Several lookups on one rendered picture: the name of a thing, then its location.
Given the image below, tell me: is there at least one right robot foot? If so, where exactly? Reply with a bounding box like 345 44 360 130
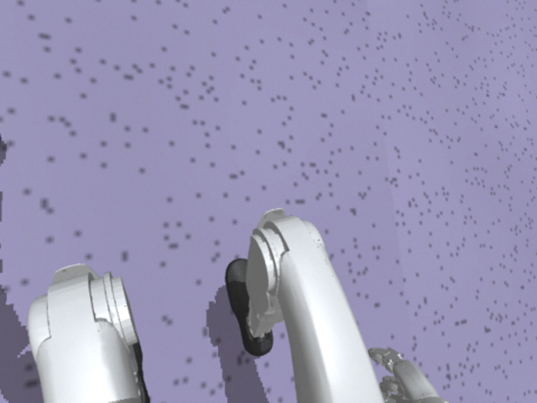
226 259 274 356

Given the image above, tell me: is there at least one right robot hand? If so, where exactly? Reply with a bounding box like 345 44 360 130
368 347 439 403

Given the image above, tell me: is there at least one left robot foot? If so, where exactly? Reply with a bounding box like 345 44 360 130
133 334 150 403

